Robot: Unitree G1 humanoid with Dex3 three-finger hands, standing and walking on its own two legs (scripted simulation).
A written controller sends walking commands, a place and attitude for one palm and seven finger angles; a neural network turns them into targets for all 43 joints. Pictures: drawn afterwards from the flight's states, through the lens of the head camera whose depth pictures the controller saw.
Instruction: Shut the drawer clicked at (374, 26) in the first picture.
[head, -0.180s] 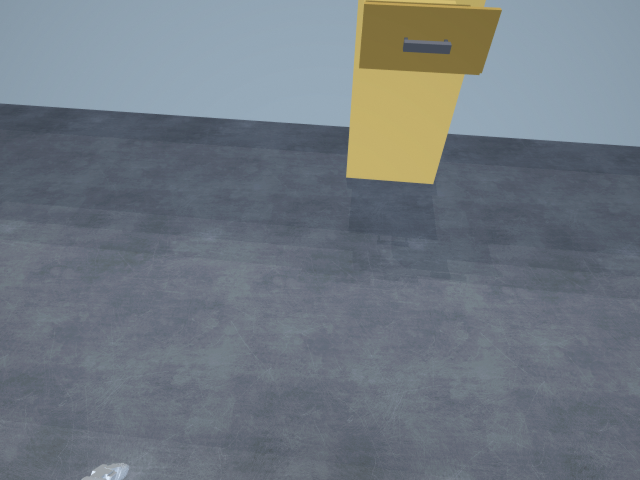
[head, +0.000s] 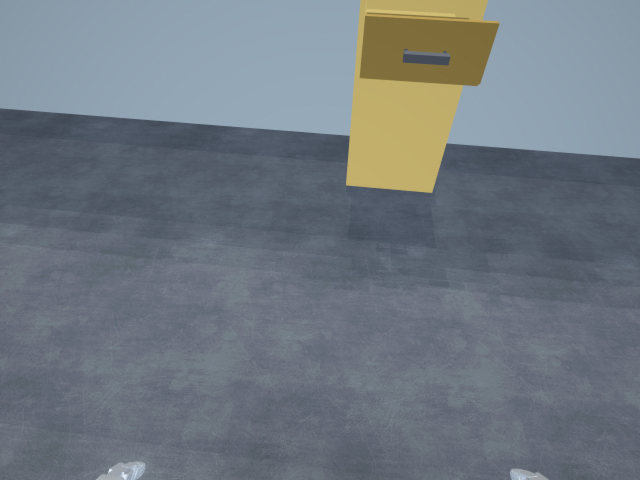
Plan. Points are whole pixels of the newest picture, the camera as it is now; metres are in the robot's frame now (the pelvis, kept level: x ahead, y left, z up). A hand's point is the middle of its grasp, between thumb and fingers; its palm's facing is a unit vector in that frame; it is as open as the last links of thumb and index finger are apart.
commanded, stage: stand and wait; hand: left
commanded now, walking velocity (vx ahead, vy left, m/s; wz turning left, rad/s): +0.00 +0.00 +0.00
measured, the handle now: (425, 55) +1.27 -0.24 +0.01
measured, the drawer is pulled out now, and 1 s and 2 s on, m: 0.30 0.30 0.30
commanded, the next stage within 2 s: look at it before walking up in 0.64 s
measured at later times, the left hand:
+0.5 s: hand out of the picture +0.05 +0.24 -0.15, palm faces -0.02 -0.94 -0.35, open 7.4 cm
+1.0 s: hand out of the picture +0.06 +0.23 -0.15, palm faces -0.03 -0.94 -0.33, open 7.4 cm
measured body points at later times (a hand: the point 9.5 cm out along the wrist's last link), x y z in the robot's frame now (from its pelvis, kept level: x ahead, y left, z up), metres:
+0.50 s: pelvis -0.02 -0.01 +0.00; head -0.01 -0.01 +0.45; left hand +0.05 +0.29 -0.13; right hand +0.06 -0.31 -0.13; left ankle -0.02 +0.12 -0.74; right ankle -0.01 -0.13 -0.74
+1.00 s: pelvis -0.02 -0.01 +0.01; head -0.01 -0.01 +0.46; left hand +0.06 +0.28 -0.13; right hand +0.06 -0.30 -0.13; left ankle -0.02 +0.12 -0.74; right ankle -0.01 -0.13 -0.74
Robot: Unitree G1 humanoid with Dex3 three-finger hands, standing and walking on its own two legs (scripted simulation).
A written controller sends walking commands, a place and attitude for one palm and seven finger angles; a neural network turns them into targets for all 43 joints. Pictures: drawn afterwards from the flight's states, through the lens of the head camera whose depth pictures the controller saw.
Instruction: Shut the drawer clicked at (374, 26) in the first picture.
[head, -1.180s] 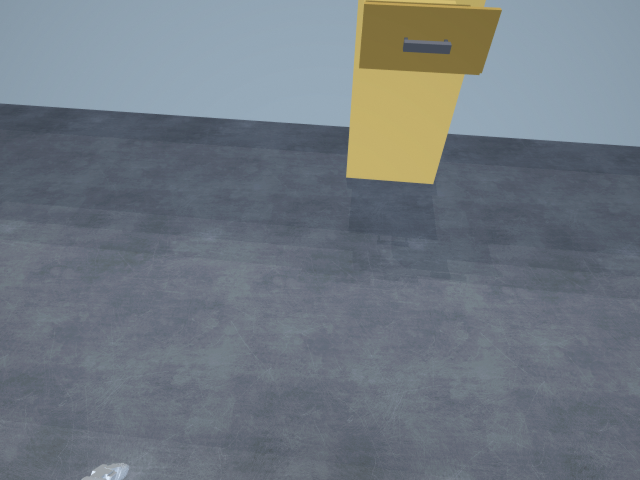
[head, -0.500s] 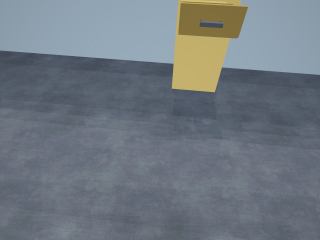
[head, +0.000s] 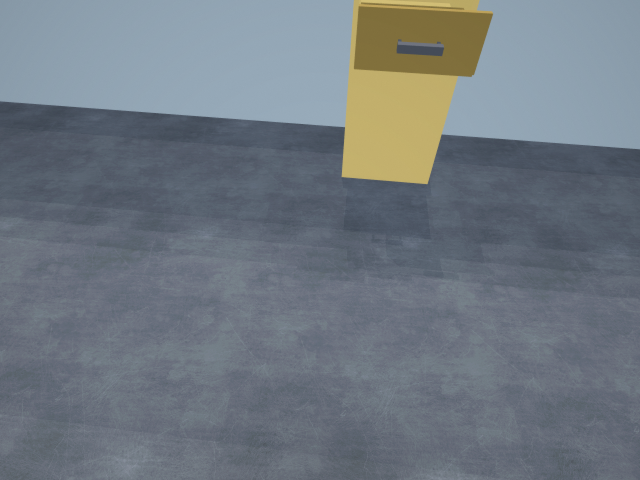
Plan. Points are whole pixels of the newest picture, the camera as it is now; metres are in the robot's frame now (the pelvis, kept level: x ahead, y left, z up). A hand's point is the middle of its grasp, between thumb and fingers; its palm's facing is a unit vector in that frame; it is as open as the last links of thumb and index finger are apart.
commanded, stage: look at it before walking up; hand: left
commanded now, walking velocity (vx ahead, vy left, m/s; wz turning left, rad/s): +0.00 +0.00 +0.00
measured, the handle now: (419, 46) +1.28 -0.22 +0.01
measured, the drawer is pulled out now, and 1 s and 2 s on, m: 0.30 0.30 0.30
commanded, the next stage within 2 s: walk to a spot facing it in 0.26 s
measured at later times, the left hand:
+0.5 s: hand out of the picture +0.07 +0.24 -0.16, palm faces -0.03 -0.95 -0.32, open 7.4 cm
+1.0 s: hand out of the picture +0.12 +0.16 -0.17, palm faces -0.21 -0.96 -0.18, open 7.4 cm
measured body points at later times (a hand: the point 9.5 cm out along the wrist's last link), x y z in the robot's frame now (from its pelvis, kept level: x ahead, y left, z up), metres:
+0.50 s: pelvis +0.01 +0.00 +0.00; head +0.01 +0.00 +0.45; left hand +0.07 +0.29 -0.14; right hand +0.08 -0.29 -0.14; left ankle +0.00 +0.13 -0.74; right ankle +0.00 -0.12 -0.74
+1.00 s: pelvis +0.14 -0.03 +0.00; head +0.17 -0.03 +0.44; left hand +0.13 +0.21 -0.15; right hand +0.18 -0.28 -0.14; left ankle +0.26 +0.09 -0.68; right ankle +0.03 -0.10 -0.74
